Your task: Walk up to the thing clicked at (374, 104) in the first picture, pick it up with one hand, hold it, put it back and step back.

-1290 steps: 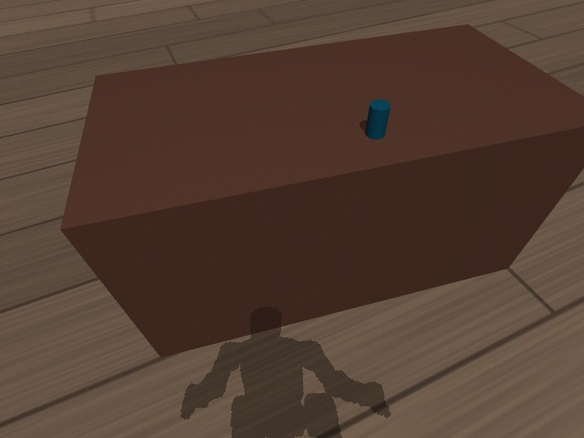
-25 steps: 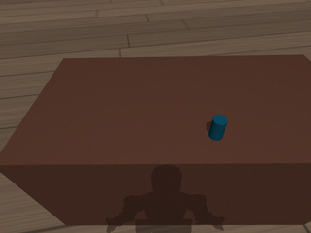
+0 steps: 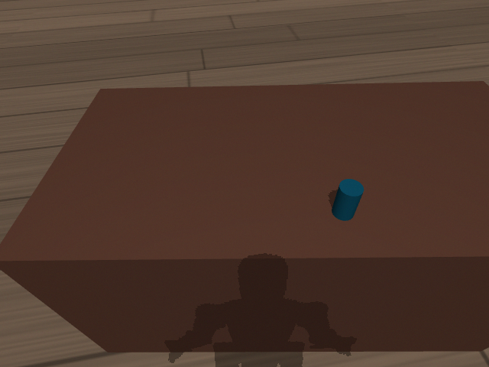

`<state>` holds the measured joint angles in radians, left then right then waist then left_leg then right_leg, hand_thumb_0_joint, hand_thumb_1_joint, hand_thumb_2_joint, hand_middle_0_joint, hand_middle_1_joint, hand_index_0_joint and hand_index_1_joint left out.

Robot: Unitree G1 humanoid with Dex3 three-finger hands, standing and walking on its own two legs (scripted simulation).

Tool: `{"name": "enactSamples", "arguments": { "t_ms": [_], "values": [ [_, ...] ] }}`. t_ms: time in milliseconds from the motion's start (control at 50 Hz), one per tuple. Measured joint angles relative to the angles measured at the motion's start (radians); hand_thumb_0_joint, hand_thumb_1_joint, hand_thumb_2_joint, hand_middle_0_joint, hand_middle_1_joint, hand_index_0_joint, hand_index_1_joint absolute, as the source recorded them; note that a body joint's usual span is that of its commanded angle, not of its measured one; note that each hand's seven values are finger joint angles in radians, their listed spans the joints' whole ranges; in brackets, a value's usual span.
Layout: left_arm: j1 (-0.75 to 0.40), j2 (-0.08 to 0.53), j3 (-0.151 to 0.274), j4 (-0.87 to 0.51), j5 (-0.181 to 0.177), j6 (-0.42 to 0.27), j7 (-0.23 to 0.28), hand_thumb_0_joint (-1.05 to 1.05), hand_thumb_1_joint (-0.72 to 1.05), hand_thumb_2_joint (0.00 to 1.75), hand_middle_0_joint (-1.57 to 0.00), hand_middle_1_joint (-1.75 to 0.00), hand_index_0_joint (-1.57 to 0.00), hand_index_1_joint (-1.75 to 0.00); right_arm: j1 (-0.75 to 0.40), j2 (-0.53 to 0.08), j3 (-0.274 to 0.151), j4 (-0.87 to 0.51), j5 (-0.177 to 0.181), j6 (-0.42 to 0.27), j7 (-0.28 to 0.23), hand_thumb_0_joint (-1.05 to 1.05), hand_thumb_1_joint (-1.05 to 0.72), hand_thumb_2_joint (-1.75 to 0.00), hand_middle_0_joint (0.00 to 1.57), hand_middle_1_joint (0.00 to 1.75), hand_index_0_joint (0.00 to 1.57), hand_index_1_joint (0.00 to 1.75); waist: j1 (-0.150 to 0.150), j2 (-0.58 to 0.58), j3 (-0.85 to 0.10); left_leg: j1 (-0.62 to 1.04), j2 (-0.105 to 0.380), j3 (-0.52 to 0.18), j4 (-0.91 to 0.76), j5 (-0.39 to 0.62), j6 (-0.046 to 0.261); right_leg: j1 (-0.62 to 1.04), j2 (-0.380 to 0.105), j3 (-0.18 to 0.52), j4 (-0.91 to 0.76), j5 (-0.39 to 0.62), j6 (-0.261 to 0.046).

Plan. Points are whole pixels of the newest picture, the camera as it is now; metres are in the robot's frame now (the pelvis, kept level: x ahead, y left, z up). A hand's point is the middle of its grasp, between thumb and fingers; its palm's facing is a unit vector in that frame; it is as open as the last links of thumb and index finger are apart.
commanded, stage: home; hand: right
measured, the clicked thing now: (346, 200) +0.48 -0.20 -0.04
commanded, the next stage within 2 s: stand in 0.46 s
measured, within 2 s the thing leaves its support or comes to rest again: neither
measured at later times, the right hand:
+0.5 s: hand out of the picture +0.07 -0.25 -0.16, palm faces -0.04 +0.94 -0.34, open 17.6 cm
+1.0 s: hand out of the picture +0.08 -0.25 -0.16, palm faces -0.03 +0.94 -0.34, open 9.7 cm
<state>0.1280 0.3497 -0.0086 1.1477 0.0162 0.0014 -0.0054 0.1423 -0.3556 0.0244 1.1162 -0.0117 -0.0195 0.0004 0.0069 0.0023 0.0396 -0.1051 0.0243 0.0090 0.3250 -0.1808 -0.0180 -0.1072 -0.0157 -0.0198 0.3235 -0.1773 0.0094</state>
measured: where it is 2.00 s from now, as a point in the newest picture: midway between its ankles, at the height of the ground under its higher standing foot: outside the picture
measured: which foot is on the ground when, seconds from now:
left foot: down 0.00-1.00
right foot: down 0.00-1.00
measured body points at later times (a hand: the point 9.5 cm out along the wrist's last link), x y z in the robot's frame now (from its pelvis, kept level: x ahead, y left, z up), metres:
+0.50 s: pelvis +0.01 +0.00 +0.00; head +0.02 +0.00 +0.45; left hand +0.08 +0.30 -0.13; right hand +0.07 -0.30 -0.13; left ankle +0.00 +0.13 -0.75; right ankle +0.00 -0.12 -0.75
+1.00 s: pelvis +0.01 +0.01 +0.00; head +0.02 +0.01 +0.45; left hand +0.08 +0.30 -0.13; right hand +0.08 -0.30 -0.13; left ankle +0.00 +0.13 -0.75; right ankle +0.00 -0.12 -0.75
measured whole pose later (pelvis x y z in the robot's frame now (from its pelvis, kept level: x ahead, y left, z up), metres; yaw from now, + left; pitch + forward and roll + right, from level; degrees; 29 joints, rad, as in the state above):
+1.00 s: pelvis +0.01 +0.01 +0.00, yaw +0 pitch -2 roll +0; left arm 0.11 0.35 -0.01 1.13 0.01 0.00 0.00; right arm 0.13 -0.35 0.01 1.12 -0.01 -0.02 0.00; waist 0.00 0.00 0.04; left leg -0.09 0.02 0.01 0.31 -0.19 -0.01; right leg -0.09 -0.02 -0.02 0.30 -0.18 0.02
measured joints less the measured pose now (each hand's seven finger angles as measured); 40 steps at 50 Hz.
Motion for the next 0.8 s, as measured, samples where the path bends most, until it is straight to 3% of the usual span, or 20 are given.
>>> {"name": "enactSamples", "arguments": {
  "t_ms": [620,700,800],
  "values": [
    [-0.015,-0.002,0.0,-0.01,-0.003,-0.001,0.003,0.0,0.9,0.9,-0.2,-0.3,-0.2,-0.29,-0.011,0.0,-0.009,0.011,0.001,0.0,0.0,-0.01,0.57,-0.04,0.06,0.05,0.06,0.05,-0.006,0.002,0.003,0.012,-0.005,0.007,-0.013,-0.008,0.005,0.009,-0.005,0.006,-0.011,-0.006,0.005],
    [-0.014,-0.003,0.0,-0.011,-0.003,-0.003,0.004,0.0,0.9,0.9,-0.2,-0.3,-0.2,-0.3,-0.013,0.0,-0.01,0.011,0.001,0.0,0.001,-0.01,0.47,-0.14,0.11,0.13,0.12,0.13,-0.006,0.003,0.003,0.013,-0.005,0.007,-0.014,-0.008,0.005,0.011,-0.005,0.006,-0.013,-0.007,0.006],
    [-0.013,-0.003,0.0,-0.013,-0.003,-0.005,0.005,0.0,0.9,0.9,-0.2,-0.3,-0.2,-0.3,-0.015,0.001,-0.011,0.01,0.002,0.001,0.002,-0.01,0.22,-0.39,0.16,0.22,0.17,0.22,-0.007,0.001,0.004,0.014,-0.005,0.006,-0.014,-0.009,0.005,0.014,-0.005,0.005,-0.017,-0.006,0.006]
  ]
}}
